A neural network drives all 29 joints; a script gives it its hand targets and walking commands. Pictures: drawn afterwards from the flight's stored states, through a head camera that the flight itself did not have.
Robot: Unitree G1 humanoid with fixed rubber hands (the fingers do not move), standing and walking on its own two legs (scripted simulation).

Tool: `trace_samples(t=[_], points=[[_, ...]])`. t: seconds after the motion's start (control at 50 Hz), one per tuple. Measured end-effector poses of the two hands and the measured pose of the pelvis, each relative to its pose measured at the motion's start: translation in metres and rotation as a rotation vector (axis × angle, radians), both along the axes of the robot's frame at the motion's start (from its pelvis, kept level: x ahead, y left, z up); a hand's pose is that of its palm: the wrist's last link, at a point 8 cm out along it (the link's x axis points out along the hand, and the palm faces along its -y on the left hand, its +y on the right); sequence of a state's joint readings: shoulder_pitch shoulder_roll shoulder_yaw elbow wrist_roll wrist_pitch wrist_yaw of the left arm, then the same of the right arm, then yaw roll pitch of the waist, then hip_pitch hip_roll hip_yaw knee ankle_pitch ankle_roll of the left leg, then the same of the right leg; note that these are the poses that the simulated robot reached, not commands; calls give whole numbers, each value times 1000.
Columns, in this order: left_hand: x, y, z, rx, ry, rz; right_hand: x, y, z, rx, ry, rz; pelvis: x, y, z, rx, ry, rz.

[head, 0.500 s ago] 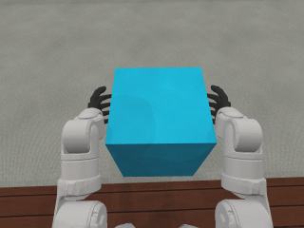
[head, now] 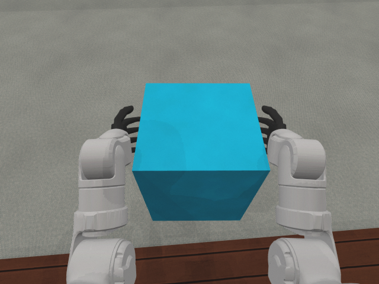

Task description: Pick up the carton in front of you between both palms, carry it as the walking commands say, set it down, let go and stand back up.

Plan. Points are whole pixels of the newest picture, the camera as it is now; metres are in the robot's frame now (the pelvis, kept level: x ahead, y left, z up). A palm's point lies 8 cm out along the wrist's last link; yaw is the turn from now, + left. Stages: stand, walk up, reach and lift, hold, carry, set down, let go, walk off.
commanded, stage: carry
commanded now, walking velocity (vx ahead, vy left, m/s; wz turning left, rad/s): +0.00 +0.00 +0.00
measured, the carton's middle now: (197, 157) +0.37 +0.00 +0.03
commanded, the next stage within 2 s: none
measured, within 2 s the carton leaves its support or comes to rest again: neither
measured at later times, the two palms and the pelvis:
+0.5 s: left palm (111, 160) +0.32 +0.16 +0.11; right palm (278, 158) +0.32 -0.15 +0.11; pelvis -0.03 +0.00 -0.01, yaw +0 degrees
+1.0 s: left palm (109, 172) +0.29 +0.15 +0.13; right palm (289, 170) +0.29 -0.15 +0.13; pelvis -0.06 +0.00 +0.00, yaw +0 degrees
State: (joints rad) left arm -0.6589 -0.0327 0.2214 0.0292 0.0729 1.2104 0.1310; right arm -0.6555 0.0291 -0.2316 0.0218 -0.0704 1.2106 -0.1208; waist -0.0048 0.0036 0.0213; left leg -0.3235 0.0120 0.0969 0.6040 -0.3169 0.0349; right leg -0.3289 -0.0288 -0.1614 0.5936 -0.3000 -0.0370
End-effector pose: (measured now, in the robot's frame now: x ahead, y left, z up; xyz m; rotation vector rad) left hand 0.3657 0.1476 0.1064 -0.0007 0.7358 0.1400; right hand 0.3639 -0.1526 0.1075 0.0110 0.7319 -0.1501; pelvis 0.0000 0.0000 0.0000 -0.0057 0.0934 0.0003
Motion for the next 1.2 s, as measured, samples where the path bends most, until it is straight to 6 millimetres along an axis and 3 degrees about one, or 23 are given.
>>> trace_samples(t=[0.22, 0.42, 0.72, 1.2], points=[[-10, 6, 2, 0, -16, 11, -6, 6, 2, 0, -16, 12, -4, 2, -2, 0, -5, 4], [-38, 8, 1, 10, -7, 3, -34, 8, 2, -13, -7, 23, -22, 2, -7, 1, -39, 5], [-69, 5, 20, 29, 8, -12, -65, 5, 20, -28, 7, 39, -43, 0, -2, 6, -71, 5], [-84, -2, 19, 34, 23, -14, -80, -3, 17, -27, 23, 40, -63, -6, -2, 10, -67, 4]])
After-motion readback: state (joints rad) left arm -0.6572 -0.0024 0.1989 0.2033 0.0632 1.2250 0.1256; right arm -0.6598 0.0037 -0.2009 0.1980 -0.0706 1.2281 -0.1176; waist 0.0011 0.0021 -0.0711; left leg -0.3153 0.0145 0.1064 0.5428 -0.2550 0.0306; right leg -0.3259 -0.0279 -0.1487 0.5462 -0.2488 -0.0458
